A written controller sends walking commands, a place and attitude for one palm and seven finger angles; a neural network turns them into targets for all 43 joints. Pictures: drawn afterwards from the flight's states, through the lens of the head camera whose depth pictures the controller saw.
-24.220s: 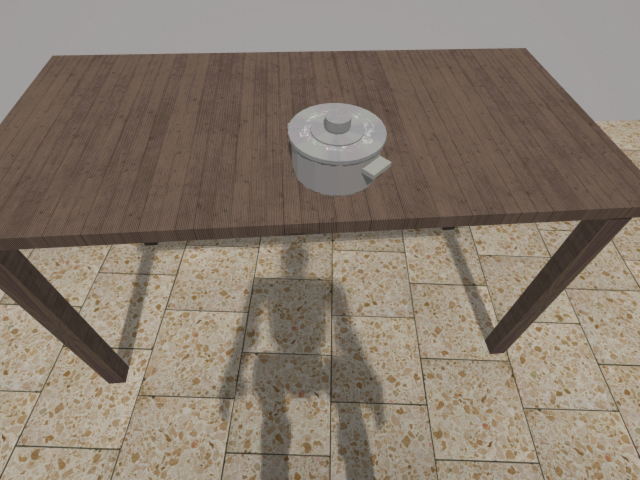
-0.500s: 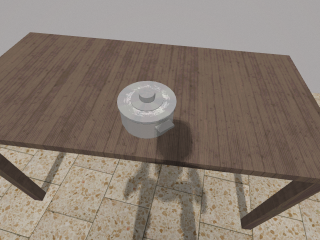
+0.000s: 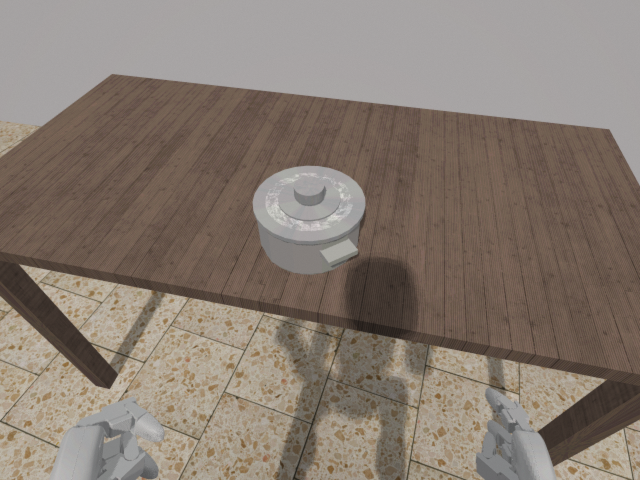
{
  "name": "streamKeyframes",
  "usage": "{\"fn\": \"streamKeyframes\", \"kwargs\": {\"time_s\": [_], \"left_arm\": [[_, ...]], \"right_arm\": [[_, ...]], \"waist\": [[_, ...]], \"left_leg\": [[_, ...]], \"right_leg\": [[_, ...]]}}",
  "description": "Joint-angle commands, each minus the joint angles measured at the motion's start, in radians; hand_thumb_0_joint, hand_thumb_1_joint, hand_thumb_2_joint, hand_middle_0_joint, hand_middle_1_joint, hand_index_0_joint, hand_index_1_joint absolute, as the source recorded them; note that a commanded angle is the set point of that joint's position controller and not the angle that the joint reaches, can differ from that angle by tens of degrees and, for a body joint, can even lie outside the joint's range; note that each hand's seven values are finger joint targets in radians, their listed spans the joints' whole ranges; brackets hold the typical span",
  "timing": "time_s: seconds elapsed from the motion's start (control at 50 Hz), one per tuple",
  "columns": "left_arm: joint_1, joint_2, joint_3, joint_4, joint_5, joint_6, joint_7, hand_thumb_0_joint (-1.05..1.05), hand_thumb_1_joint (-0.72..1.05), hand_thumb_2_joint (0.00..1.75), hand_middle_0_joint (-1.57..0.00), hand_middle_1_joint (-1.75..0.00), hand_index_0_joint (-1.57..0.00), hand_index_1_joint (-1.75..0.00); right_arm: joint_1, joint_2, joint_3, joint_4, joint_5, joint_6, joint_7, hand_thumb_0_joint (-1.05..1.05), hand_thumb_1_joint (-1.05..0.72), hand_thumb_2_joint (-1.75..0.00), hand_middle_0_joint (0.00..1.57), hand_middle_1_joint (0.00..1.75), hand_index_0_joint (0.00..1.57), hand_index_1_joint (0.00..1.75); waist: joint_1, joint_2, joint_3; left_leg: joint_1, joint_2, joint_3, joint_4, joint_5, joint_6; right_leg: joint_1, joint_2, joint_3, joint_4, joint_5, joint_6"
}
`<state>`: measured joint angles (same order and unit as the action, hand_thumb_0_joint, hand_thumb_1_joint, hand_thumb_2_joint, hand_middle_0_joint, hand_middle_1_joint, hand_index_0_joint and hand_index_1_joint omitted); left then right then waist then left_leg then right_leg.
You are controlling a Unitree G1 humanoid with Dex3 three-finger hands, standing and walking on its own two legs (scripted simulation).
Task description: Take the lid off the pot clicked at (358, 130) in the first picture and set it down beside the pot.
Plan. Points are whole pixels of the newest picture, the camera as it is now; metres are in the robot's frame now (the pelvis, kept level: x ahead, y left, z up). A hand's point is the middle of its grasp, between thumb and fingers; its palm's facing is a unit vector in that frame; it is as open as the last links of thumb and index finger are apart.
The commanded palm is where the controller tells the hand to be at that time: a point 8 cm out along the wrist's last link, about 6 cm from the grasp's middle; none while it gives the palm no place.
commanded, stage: lift the closed hand beside the body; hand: left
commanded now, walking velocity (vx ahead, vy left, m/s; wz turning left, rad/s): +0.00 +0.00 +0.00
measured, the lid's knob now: (309, 190) +0.52 +0.08 +0.08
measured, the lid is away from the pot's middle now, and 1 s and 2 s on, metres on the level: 0.00 0.00 0.00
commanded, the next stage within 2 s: raise the hand higher, near the body in 0.04 s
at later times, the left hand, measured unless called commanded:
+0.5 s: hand (117, 412) +0.16 +0.24 +0.06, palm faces +0.27 -0.87 -0.41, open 3.1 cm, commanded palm +0.11 +0.27 +0.09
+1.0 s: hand (107, 349) +0.20 +0.24 +0.12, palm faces +0.31 -0.83 -0.46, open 3.1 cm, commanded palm +0.16 +0.28 +0.14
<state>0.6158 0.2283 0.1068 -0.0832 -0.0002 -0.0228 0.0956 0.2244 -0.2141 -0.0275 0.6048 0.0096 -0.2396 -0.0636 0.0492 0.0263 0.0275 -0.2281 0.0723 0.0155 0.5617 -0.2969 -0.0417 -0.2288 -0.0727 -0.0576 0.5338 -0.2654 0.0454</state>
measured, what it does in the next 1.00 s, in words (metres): stands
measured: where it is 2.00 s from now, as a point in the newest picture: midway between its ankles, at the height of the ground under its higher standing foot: outside the picture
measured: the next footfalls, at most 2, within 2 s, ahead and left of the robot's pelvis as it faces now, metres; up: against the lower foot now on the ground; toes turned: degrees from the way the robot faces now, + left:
none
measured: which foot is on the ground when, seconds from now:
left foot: down 0.00-1.00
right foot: down 0.00-1.00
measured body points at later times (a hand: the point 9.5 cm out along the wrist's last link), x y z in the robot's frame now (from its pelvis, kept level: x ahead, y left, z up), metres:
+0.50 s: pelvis +0.02 +0.01 +0.00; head +0.02 +0.00 +0.45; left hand +0.14 +0.28 +0.08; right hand +0.24 -0.20 -0.06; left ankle +0.00 +0.15 -0.73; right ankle +0.01 -0.15 -0.73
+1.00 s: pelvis +0.03 +0.01 +0.00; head +0.03 -0.01 +0.45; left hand +0.18 +0.28 +0.14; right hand +0.23 -0.20 -0.08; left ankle +0.00 +0.15 -0.73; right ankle +0.01 -0.15 -0.73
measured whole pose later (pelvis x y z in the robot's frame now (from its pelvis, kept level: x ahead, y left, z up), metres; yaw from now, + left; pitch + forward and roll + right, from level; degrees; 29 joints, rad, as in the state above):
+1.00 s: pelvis +0.03 +0.01 +0.00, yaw -1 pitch -2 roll +0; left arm 0.61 0.30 0.23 -0.44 0.01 -0.09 0.08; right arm 0.19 -0.19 -0.01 0.62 0.00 -0.20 -0.07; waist 0.08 0.06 0.02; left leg -0.15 0.06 0.04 0.51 -0.33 -0.03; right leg -0.16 -0.08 -0.04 0.49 -0.29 0.06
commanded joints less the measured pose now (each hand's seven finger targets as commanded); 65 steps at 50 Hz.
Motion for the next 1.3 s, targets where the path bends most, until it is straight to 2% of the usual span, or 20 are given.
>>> {"fn": "streamKeyframes", "kwargs": {"time_s": [0.0,0.04,0.1,0.14,0.22,0.34,0.46,0.56,0.66,0.78,0.9,1.0,1.02,1.04,1.06,1.08,1.12,1.18,1.24,1.28], "left_arm": [[0.012,0.083,0.069,-0.099,0.001,-0.055,0.013,0.00,0.90,0.90,-1.30,-1.50,-1.30,-1.50],[-0.035,0.122,0.087,-0.188,0.003,-0.079,0.009,0.00,0.90,0.90,-1.30,-1.50,-1.30,-1.50],[0.028,0.191,0.162,-0.315,0.005,-0.100,0.023,0.00,0.90,0.90,-1.30,-1.50,-1.30,-1.50],[0.082,0.162,0.153,-0.308,0.004,-0.093,0.024,0.00,0.90,0.90,-1.30,-1.50,-1.30,-1.50],[0.075,0.104,0.095,-0.256,0.013,-0.090,0.003,0.00,0.90,0.90,-1.30,-1.50,-1.30,-1.50],[0.082,0.181,0.161,-0.463,0.015,-0.122,0.014,0.00,0.90,0.90,-1.30,-1.50,-1.30,-1.50],[0.097,0.140,0.138,-0.412,0.017,-0.108,-0.001,0.00,0.90,0.90,-1.30,-1.50,-1.30,-1.50],[0.080,0.199,0.190,-0.564,0.015,-0.124,0.003,0.00,0.90,0.90,-1.30,-1.50,-1.30,-1.50],[0.062,0.162,0.174,-0.487,0.012,-0.109,-0.002,0.00,0.90,0.90,-1.30,-1.50,-1.30,-1.50],[0.024,0.203,0.204,-0.611,0.012,-0.133,0.004,0.00,0.90,0.90,-1.30,-1.50,-1.30,-1.50],[-0.018,0.198,0.224,-0.525,0.004,-0.127,0.005,0.00,0.90,0.90,-1.30,-1.50,-1.30,-1.50],[-0.073,0.226,0.244,-0.610,-0.002,-0.149,0.010,0.00,0.90,0.90,-1.30,-1.50,-1.30,-1.50],[-0.097,0.472,0.221,-0.636,0.454,-0.063,0.051,0.00,0.87,0.91,-1.29,-1.46,-1.29,-1.46],[-0.092,0.359,0.196,-0.682,0.464,-0.017,0.071,0.00,0.84,0.92,-1.28,-1.43,-1.28,-1.43],[-0.126,0.368,0.197,-0.667,0.465,0.008,0.082,0.00,0.81,0.94,-1.26,-1.39,-1.26,-1.39],[-0.095,0.356,0.163,-0.614,0.569,0.023,0.077,0.00,0.78,0.95,-1.25,-1.36,-1.25,-1.36],[-0.015,0.452,0.208,-0.561,0.689,0.063,0.064,0.00,0.71,0.99,-1.23,-1.29,-1.23,-1.29],[-0.169,0.534,0.193,-0.599,0.792,0.093,0.015,0.00,0.61,1.06,-1.20,-1.18,-1.20,-1.18],[-0.213,0.601,0.204,-0.506,0.826,0.098,-0.058,0.00,0.51,1.13,-1.17,-1.07,-1.17,-1.07],[-0.242,0.601,0.180,-0.482,0.801,0.086,-0.131,0.00,0.45,1.18,-1.15,-1.00,-1.15,-1.00]], "right_arm": [[-0.153,-0.086,-0.032,-0.152,0.006,-0.037,-0.018,0.00,-0.90,-0.90,0.20,0.30,0.20,0.30],[-0.160,-0.093,-0.033,-0.159,0.007,-0.044,-0.023,0.00,-0.90,-0.90,0.20,0.30,0.20,0.30],[-0.165,-0.076,-0.027,-0.155,0.001,-0.073,-0.029,0.00,-0.90,-0.90,0.20,0.30,0.20,0.30],[-0.164,-0.066,-0.025,-0.146,0.000,-0.074,-0.028,0.00,-0.90,-0.90,0.20,0.30,0.20,0.30],[-0.178,-0.073,-0.030,-0.142,0.005,-0.063,-0.020,0.00,-0.90,-0.90,0.20,0.30,0.20,0.30],[-0.161,-0.064,-0.020,-0.154,-0.005,-0.083,-0.022,0.00,-0.90,-0.90,0.20,0.30,0.20,0.30],[-0.177,-0.066,-0.023,-0.160,0.000,-0.055,-0.014,0.00,-0.90,-0.90,0.20,0.30,0.20,0.30],[-0.167,-0.059,-0.016,-0.173,-0.007,-0.055,-0.012,0.00,-0.90,-0.90,0.20,0.30,0.20,0.30],[-0.176,-0.064,-0.016,-0.169,-0.004,-0.030,-0.012,0.00,-0.90,-0.90,0.20,0.30,0.20,0.30],[-0.166,-0.060,-0.007,-0.176,-0.011,-0.037,-0.011,0.00,-0.90,-0.90,0.20,0.30,0.20,0.30],[-0.170,-0.069,-0.013,-0.163,-0.004,-0.012,-0.016,0.00,-0.90,-0.90,0.20,0.30,0.20,0.30],[-0.165,-0.069,-0.007,-0.161,-0.007,-0.025,-0.016,0.00,-0.90,-0.90,0.20,0.30,0.20,0.30],[-0.167,-0.160,0.006,-0.166,-0.040,0.051,0.008,0.00,-0.90,-0.90,0.20,0.30,0.20,0.30],[-0.195,-0.116,0.000,-0.217,-0.035,0.092,0.024,0.00,-0.90,-0.90,0.20,0.30,0.20,0.30],[-0.210,-0.119,0.002,-0.212,-0.025,0.114,0.031,0.00,-0.90,-0.90,0.20,0.30,0.20,0.30],[-0.196,-0.113,-0.007,-0.203,-0.025,0.130,0.039,0.00,-0.90,-0.90,0.20,0.30,0.20,0.30],[-0.204,-0.141,-0.016,-0.210,-0.027,0.183,0.055,0.00,-0.90,-0.90,0.20,0.30,0.20,0.30],[-0.244,-0.153,-0.003,-0.239,-0.012,0.228,0.060,0.00,-0.90,-0.90,0.20,0.30,0.20,0.30],[-0.238,-0.160,-0.006,-0.218,-0.001,0.241,0.049,0.00,-0.90,-0.90,0.20,0.30,0.20,0.30],[-0.239,-0.159,-0.006,-0.216,0.011,0.236,0.042,0.00,-0.90,-0.90,0.20,0.30,0.20,0.30]], "waist": [[-0.022,-0.110,-0.003],[-0.014,-0.066,0.001],[0.021,0.012,-0.095],[0.025,0.004,-0.101],[0.005,-0.074,0.008],[0.029,0.051,-0.095],[0.017,-0.038,-0.029],[0.032,0.075,-0.114],[0.019,-0.015,-0.041],[0.031,0.049,-0.129],[0.020,-0.036,-0.059],[0.025,0.037,-0.092],[0.029,0.107,-0.104],[0.041,0.131,-0.097],[0.024,0.093,-0.075],[0.040,0.098,-0.068],[0.064,0.084,-0.129],[0.042,0.056,-0.208],[0.033,0.033,-0.228],[0.020,0.009,-0.244]], "left_leg": [[-0.025,-0.072,0.063,-0.081,0.068,0.055],[-0.003,-0.073,0.062,-0.088,0.045,0.058],[0.042,-0.069,0.057,-0.102,0.103,0.058],[0.047,-0.066,0.058,-0.109,0.151,0.055],[0.005,-0.063,0.057,-0.110,0.130,0.056],[0.070,-0.064,0.055,-0.118,0.204,0.054],[0.042,-0.057,0.058,-0.112,0.236,0.054],[0.092,-0.061,0.058,-0.105,0.314,0.052],[0.066,-0.053,0.059,-0.112,0.291,0.051],[0.107,-0.056,0.052,-0.111,0.334,0.052],[0.082,-0.048,0.063,-0.122,0.292,0.054],[0.114,-0.051,0.060,-0.124,0.280,0.053],[-0.026,-0.060,0.051,-0.101,0.322,0.049],[-0.038,-0.055,0.051,-0.106,0.341,0.045],[-0.049,-0.049,0.047,-0.102,0.320,0.046],[-0.045,-0.046,0.057,-0.104,0.294,0.041],[-0.051,-0.047,0.061,-0.090,0.298,0.041],[-0.017,-0.052,0.050,-0.078,0.287,0.046],[0.017,-0.058,0.032,-0.078,0.313,0.059],[0.032,-0.069,0.035,-0.070,0.330,0.070]], "right_leg": [[-0.034,0.052,-0.037,-0.126,0.011,-0.026],[-0.046,0.050,-0.029,-0.143,-0.039,-0.027],[0.020,0.049,-0.033,-0.118,0.019,-0.037],[0.039,0.052,-0.040,-0.099,0.080,-0.036],[-0.011,0.056,-0.047,-0.111,0.064,-0.026],[0.048,0.054,-0.049,-0.090,0.130,-0.037],[0.034,0.057,-0.057,-0.095,0.179,-0.030],[0.084,0.053,-0.051,-0.080,0.243,-0.035],[0.057,0.058,-0.057,-0.098,0.231,-0.031],[0.094,0.051,-0.055,-0.086,0.254,-0.035],[0.068,0.051,-0.055,-0.106,0.237,-0.030],[0.082,0.049,-0.048,-0.110,0.219,-0.034],[0.015,0.065,-0.044,-0.037,0.213,-0.040],[0.018,0.055,-0.072,-0.026,0.191,-0.059],[0.002,0.059,-0.067,-0.031,0.171,-0.060],[-0.012,0.066,-0.059,-0.026,0.130,-0.068],[0.012,0.067,-0.034,-0.028,0.160,-0.076],[0.025,0.058,-0.013,-0.037,0.179,-0.073],[0.026,0.051,-0.017,-0.061,0.219,-0.054],[0.036,0.051,-0.020,-0.070,0.266,-0.043]]}}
